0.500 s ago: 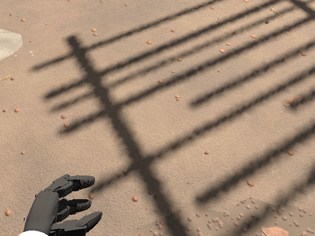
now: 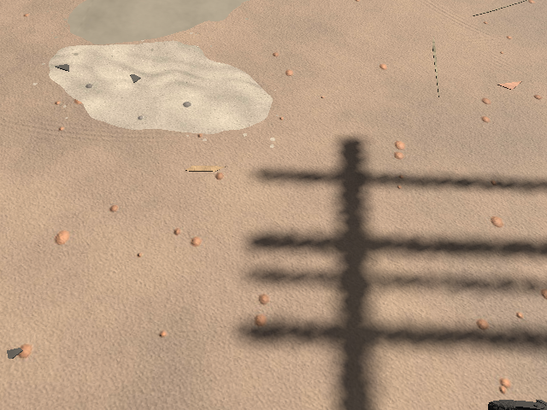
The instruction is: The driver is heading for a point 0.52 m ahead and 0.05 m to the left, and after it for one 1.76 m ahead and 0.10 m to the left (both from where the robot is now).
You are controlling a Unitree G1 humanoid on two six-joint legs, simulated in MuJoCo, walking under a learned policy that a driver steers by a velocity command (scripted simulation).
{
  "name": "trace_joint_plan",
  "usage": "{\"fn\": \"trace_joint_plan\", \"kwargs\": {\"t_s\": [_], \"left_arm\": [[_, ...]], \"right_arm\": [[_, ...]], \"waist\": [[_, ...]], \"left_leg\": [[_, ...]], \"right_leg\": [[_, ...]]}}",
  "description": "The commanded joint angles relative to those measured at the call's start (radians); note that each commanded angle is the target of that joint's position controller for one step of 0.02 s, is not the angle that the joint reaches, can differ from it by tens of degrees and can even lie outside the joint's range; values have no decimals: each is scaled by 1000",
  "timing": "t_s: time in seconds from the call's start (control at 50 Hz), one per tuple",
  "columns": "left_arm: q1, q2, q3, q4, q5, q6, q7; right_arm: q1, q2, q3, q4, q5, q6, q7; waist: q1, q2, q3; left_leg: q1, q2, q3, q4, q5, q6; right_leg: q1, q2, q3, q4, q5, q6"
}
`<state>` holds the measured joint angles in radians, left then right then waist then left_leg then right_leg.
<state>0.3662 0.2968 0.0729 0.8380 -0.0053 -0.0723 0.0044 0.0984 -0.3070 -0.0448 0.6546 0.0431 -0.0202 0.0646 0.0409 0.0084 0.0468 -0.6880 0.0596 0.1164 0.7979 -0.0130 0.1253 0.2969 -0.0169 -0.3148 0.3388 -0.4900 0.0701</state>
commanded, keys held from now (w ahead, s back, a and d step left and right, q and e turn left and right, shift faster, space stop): w+q+shift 0.30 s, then w+shift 0.02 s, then w+e+shift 0.68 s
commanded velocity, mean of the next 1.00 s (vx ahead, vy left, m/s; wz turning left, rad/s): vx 1.00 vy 0.00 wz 0.04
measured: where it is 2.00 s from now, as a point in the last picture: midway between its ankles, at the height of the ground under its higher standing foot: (312, 81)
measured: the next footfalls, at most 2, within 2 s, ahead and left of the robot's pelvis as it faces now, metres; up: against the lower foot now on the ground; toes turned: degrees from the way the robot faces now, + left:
left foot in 0.02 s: +0.23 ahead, +0.05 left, +0.00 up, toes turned +5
right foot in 0.46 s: +0.67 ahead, -0.03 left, +0.00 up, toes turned +25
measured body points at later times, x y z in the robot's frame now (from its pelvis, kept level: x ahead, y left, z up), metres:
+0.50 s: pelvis +0.47 +0.02 +0.01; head +0.49 +0.03 +0.46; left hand +0.61 +0.33 -0.04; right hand +0.60 -0.25 -0.11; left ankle +0.21 +0.04 -0.66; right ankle +0.64 -0.04 -0.70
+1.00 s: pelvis +0.89 +0.14 +0.03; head +0.91 +0.14 +0.48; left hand +0.91 +0.41 -0.10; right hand +1.13 -0.09 -0.03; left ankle +0.95 +0.29 -0.70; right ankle +0.73 +0.02 -0.59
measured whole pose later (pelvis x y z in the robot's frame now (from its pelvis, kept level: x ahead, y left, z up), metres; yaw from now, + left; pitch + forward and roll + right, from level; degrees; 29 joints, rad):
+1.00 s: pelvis +0.89 +0.14 +0.03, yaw +0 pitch +1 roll +2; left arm 0.42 0.27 0.05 0.79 -0.05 -0.05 0.01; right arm 0.06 -0.24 -0.03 0.61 0.00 -0.13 0.00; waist 0.05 -0.03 0.01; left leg -0.37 -0.02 -0.04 0.56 -0.20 -0.03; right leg -0.30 0.04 0.12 1.24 -0.41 -0.06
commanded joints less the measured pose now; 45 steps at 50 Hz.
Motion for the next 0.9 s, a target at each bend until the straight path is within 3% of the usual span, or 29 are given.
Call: {"fn": "trace_joint_plan", "kwargs": {"t_s": [0.02, 0.04, 0.06, 0.08, 0.1, 0.12, 0.14, 0.18, 0.22, 0.26, 0.3, 0.36, 0.4, 0.44, 0.46, 0.48, 0.5, 0.52, 0.54, 0.56, 0.58, 0.6, 0.66, 0.74, 0.78, 0.82, 0.86, 0.88, 0.9], "left_arm": [[-229, 242, 50, -132, -19, -4, 1], [-242, 37, -6, -160, -1, -41, -10], [-53, -32, -42, -249, -20, -91, -23], [-189, 103, -28, -262, -32, -120, -28], [-285, 121, -18, -289, -53, -125, -25], [-291, 99, -23, -272, -27, -115, -10], [-265, 87, -23, -262, -4, -103, -7], [-246, 100, -12, -250, 11, -74, -6], [-338, 77, -19, -276, 21, -61, 0], [-469, 19, -35, -325, 28, -60, -5], [-531, -9, -37, -356, 16, -63, -14], [-526, 39, -15, -353, -12, -70, -23], [-519, 67, -1, -351, -20, -73, -26], [-335, 137, 39, -310, -28, -72, -17], [-132, 165, 53, -267, -37, -63, -10], [145, 188, 43, -206, -21, -49, -10], [169, 249, 55, -148, -5, -57, -38], [90, 127, 31, -175, -15, -54, -45], [47, 79, 22, -188, 0, -45, -36], [45, 96, 24, -178, 8, -45, -46], [26, 100, 24, -171, 6, -51, -52], [19, 78, 13, -162, 9, -52, -51], [46, 54, 1, -130, -29, -46, -40], [63, 95, 15, -120, -33, -30, -3], [90, 97, 17, -104, -39, -23, 3], [126, 82, 15, -85, -52, -18, 4], [134, 81, 19, -75, -52, -6, 3], [111, 95, 22, -82, -41, -1, -2], [52, 86, 17, -119, -13, 5, -5]], "right_arm": [[576, -262, -122, 91, 11, 32, -23], [521, -297, -125, 114, 8, 39, -31], [384, -274, -81, 27, -32, -4, -19], [366, -177, -73, -20, -33, -27, -14], [368, -157, -69, 0, -39, -55, -7], [316, -137, -62, -2, -37, -75, -2], [249, -149, -64, -15, -40, -82, -9], [210, -125, -54, -31, -31, -81, -30], [239, -101, -46, -19, -14, -78, -56], [253, -93, -44, -5, -7, -66, -78], [269, -115, -55, 9, -7, -52, -84], [334, -77, -49, 57, -5, -54, -88], [361, -78, -54, 83, -13, -45, -90], [329, -121, -64, 79, -46, -34, -79], [258, -135, -62, 63, -67, -30, -72], [205, -65, -36, 31, -87, -37, -72], [429, 44, -7, 35, -15, -58, -59], [386, -38, -2, 39, -3, -77, -57], [201, -75, -2, 4, -3, -96, -48], [50, -67, 4, -32, -35, -114, -49], [9, -59, 0, -52, -55, -126, -52], [13, -44, 2, -54, -60, -130, -49], [-4, -30, 9, -67, -66, -129, -52], [-211, 3, 28, -136, -59, -148, -35], [-234, -10, 17, -144, -50, -148, -35], [-245, -43, -2, -153, -32, -143, -46], [-185, -91, -32, -150, -23, -144, -60], [-70, -120, -51, -138, -20, -144, -69], [177, -153, -67, -101, -16, -136, -83]], "waist": [[-383, -67, -192], [-279, 355, -43], [-60, 465, -288], [-144, 218, -276], [-117, 41, -115], [-67, -106, -86], [-21, -91, -51], [6, -69, -12], [-25, -72, 36], [-75, -42, 67], [-121, 10, 51], [-159, 80, 23], [-156, 110, 35], [-47, 142, -80], [79, 156, -186], [186, 21, -347], [20, -584, -433], [34, -386, -305], [64, -192, -174], [63, 23, -76], [27, 41, -68], [-6, 7, -62], [-39, -38, -18], [14, -48, 67], [25, -71, 58], [25, -87, 46], [-25, -102, -6], [-100, -105, -93], [-221, -87, -265]], "left_leg": [[864, -111, -11, -40, -83, 97], [909, -51, -233, -135, 39, 172], [1078, 144, -915, -386, -439, 387], [1018, 186, -1050, -565, -688, 324], [853, 177, -1027, -614, -697, 274], [723, 153, -956, -586, -630, 236], [585, 114, -884, -546, -518, 241], [459, 40, -722, -564, -379, 228], [378, -1, -614, -583, -249, 214], [298, -67, -513, -577, -188, 173], [239, -92, -481, -567, -217, 122], [390, -29, -479, -526, -235, 95], [572, 25, -469, -479, -37, 82], [725, 47, -422, -282, 531, 57], [664, 32, -366, -51, 713, 33], [431, -16, -339, 357, 456, 11], [54, -217, -270, 707, -418, -83], [-96, -114, -298, 695, -401, -48], [-111, -81, -289, 664, -352, -33], [-65, -68, -267, 565, -334, -25], [-38, -47, -272, 454, -315, -32], [9, -31, -275, 374, -298, -42], [33, -27, -250, 172, -328, -97], [211, -75, -201, -160, -21, -146], [394, -99, -207, -234, 139, -160], [449, -98, -227, -292, 135, -163], [527, -112, -210, -324, 20, -140], [658, -84, -212, -315, -23, -115], [953, 31, -293, -239, -142, -66]], "right_leg": [[-484, -183, 78, 706, 1356, -109], [-811, 89, 122, 1244, 58, -58], [-1113, 146, 409, 1409, -111, -71], [-1124, 80, 490, 1308, 11, -126], [-1137, 57, 467, 1184, 76, -142], [-1058, 4, 482, 1074, 130, -141], [-985, -12, 497, 1005, 156, -121], [-908, -37, 497, 869, 172, -80], [-887, -42, 455, 678, 219, -39], [-818, -6, 404, 447, 410, -6], [-694, 41, 364, 277, 570, 9], [-674, 8, 377, 181, 703, 4], [-741, -4, 355, 142, 640, -35], [-621, 51, 276, 175, 485, -105], [-412, 39, 274, 222, 438, -146], [-71, -58, 463, 312, 270, -199], [165, -286, 1167, -14, -125, -423], [128, -278, 1338, -123, -377, -392], [0, -251, 1167, -101, -230, -364], [-163, -187, 1046, -108, -18, -335], [-217, -150, 971, -100, 106, -339], [-263, -104, 907, -113, 182, -337], [-352, -91, 855, -137, 293, -367], [-606, -49, 782, -198, 272, -327], [-697, -41, 771, -203, 277, -291], [-634, -45, 783, -149, 306, -258], [-540, -35, 774, 5, 564, -220], [-534, -8, 734, 179, 718, -187], [-668, 16, 693, 467, 681, -160]]}}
